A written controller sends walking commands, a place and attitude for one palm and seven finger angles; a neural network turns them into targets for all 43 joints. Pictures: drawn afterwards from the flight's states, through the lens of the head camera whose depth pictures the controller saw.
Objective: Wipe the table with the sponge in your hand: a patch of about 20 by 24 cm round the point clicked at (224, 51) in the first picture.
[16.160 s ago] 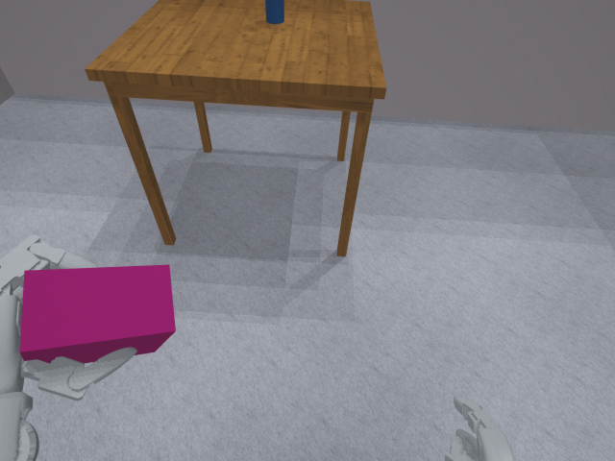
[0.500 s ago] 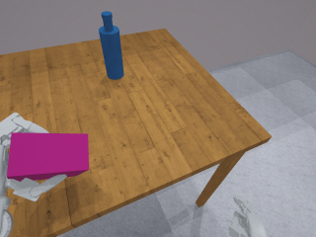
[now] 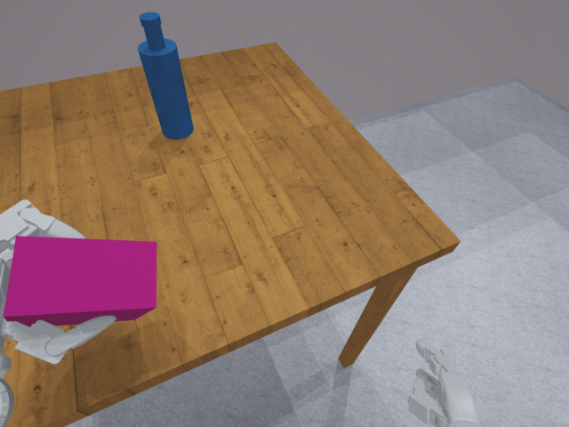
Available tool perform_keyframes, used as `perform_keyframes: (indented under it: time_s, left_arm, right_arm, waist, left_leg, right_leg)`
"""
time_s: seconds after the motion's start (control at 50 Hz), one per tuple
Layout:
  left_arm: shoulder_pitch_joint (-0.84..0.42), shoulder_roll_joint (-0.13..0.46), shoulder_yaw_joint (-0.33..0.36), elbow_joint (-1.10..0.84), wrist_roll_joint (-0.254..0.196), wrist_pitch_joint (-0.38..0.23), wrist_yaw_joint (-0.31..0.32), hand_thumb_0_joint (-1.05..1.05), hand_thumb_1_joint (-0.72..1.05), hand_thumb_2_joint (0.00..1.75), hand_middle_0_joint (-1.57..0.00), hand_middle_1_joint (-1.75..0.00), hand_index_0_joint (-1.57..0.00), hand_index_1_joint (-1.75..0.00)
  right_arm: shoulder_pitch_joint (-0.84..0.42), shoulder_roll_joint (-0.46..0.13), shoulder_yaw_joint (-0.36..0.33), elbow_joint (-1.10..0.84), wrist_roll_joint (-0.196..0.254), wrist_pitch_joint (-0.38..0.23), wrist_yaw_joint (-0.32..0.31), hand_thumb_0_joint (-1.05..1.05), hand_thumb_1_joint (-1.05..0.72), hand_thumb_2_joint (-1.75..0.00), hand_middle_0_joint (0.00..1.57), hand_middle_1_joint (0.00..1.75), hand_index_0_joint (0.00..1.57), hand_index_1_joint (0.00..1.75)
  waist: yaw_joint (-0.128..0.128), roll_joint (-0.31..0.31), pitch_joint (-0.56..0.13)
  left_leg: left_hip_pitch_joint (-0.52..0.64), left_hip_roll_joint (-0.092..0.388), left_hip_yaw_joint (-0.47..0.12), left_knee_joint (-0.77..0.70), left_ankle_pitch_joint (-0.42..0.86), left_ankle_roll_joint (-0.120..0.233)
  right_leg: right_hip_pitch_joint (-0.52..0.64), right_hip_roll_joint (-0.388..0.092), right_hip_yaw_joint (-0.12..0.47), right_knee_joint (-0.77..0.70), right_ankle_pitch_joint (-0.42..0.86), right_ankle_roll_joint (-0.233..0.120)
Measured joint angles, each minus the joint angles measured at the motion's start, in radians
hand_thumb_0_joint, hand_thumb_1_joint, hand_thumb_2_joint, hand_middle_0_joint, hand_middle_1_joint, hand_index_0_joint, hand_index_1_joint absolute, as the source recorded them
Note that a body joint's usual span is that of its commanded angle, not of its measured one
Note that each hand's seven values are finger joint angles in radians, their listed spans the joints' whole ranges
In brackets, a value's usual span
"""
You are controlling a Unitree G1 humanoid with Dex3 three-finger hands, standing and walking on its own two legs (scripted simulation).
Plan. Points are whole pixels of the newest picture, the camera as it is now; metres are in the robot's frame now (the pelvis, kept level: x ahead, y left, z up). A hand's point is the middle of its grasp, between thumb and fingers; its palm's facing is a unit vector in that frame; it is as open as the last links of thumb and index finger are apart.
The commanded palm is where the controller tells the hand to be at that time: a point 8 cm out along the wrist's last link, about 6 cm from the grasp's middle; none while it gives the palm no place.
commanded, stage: shuffle to correct the standing spot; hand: left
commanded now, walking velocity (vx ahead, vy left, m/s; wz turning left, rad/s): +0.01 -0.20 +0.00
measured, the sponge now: (105, 284) +0.23 +0.21 +0.14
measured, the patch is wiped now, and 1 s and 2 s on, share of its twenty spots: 0.00 0.00 0.00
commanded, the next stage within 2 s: none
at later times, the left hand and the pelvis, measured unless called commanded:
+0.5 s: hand (90, 286) +0.22 +0.21 +0.16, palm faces +0.32 -0.87 -0.37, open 10.3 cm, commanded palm +0.16 +0.26 +0.17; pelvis +0.00 -0.02 -0.01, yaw +0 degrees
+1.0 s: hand (72, 290) +0.21 +0.23 +0.16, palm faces +0.33 -0.87 -0.37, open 10.3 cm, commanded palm +0.15 +0.27 +0.17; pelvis +0.00 -0.01 -0.01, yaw +1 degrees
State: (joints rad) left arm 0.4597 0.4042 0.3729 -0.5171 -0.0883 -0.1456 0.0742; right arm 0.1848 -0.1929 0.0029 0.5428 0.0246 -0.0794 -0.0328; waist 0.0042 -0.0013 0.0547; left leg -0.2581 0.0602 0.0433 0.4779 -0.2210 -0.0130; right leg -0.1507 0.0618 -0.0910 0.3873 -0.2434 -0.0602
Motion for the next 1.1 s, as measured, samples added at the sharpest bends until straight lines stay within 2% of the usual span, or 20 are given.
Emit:
perform_keyframes:
  time_s: [0.14,0.28,0.42,0.46,0.54,0.66,0.88,1.1]
  left_arm:
    - [0.003,-0.020,-0.015,0.001,-0.012,0.025,0.002,-0.02,-0.52,1.01,-0.68,-1.34,-0.73,-1.33]
    - [-0.007,-0.014,-0.011,-0.029,-0.016,0.024,0.013,-0.02,-0.52,1.01,-0.68,-1.34,-0.73,-1.33]
    - [-0.003,0.000,0.005,-0.026,-0.019,0.022,0.010,-0.02,-0.52,1.01,-0.68,-1.34,-0.73,-1.33]
    - [0.005,-0.001,0.003,-0.028,-0.021,0.025,0.010,-0.02,-0.52,1.01,-0.68,-1.34,-0.73,-1.33]
    - [0.017,-0.004,-0.003,-0.034,-0.019,0.029,0.008,-0.02,-0.52,1.01,-0.68,-1.34,-0.73,-1.33]
    - [-0.001,0.012,0.004,-0.044,-0.012,0.031,0.006,-0.02,-0.52,1.01,-0.68,-1.34,-0.73,-1.33]
    - [0.022,0.001,-0.005,-0.040,-0.021,0.038,0.004,-0.02,-0.53,1.01,-0.68,-1.34,-0.73,-1.33]
    - [-0.008,0.008,0.002,-0.049,-0.014,0.033,0.014,-0.02,-0.53,1.01,-0.68,-1.34,-0.73,-1.33]
  right_arm:
    - [0.009,-0.023,-0.019,0.010,0.002,0.013,-0.008,0.01,-0.90,-0.90,0.20,0.30,0.20,0.30]
    - [0.017,-0.021,-0.023,0.026,0.004,0.024,-0.012,0.01,-0.90,-0.90,0.20,0.30,0.20,0.30]
    - [0.024,-0.012,-0.018,0.017,0.005,0.036,-0.006,0.01,-0.90,-0.90,0.20,0.30,0.20,0.30]
    - [0.028,-0.009,-0.015,0.018,0.006,0.036,-0.005,0.01,-0.90,-0.90,0.20,0.30,0.20,0.30]
    - [0.036,-0.002,-0.008,0.020,0.001,0.035,-0.007,0.01,-0.90,-0.90,0.20,0.30,0.20,0.30]
    - [0.026,0.009,-0.001,0.016,0.000,0.029,-0.005,0.01,-0.90,-0.90,0.20,0.30,0.20,0.30]
    - [0.011,0.006,0.000,0.008,0.004,0.030,-0.003,0.01,-0.90,-0.90,0.21,0.30,0.20,0.30]
    - [0.015,0.007,0.000,0.009,0.002,0.023,-0.005,0.01,-0.90,-0.90,0.20,0.30,0.20,0.30]
  waist:
    - [0.002,0.006,-0.008]
    - [-0.011,-0.013,-0.011]
    - [-0.022,-0.006,-0.010]
    - [-0.020,-0.008,-0.009]
    - [-0.015,-0.015,-0.007]
    - [-0.005,-0.007,0.009]
    - [-0.008,-0.006,-0.002]
    - [-0.010,-0.011,0.011]
  left_leg:
    - [-0.026,0.027,-0.013,0.059,-0.030,-0.016]
    - [-0.025,0.034,-0.018,0.090,-0.049,-0.020]
    - [-0.035,0.040,-0.023,0.104,-0.054,-0.016]
    - [-0.035,0.039,-0.021,0.105,-0.056,-0.013]
    - [-0.026,0.031,-0.016,0.088,-0.048,-0.029]
    - [-0.025,0.031,-0.021,0.078,-0.039,-0.028]
    - [-0.040,0.026,-0.024,0.096,-0.045,-0.021]
    - [-0.030,0.020,-0.026,0.066,-0.029,-0.019]
  right_leg:
    - [-0.021,0.025,-0.009,0.050,-0.029,-0.028]
    - [-0.027,0.031,-0.014,0.096,-0.058,-0.038]
    - [-0.030,0.038,-0.018,0.095,-0.055,-0.040]
    - [-0.031,0.036,-0.017,0.097,-0.056,-0.041]
    - [-0.030,0.027,-0.013,0.099,-0.059,-0.032]
    - [-0.020,0.028,-0.017,0.073,-0.042,-0.027]
    - [-0.032,0.023,-0.021,0.088,-0.047,-0.028]
    - [-0.020,0.019,-0.023,0.057,-0.031,-0.020]
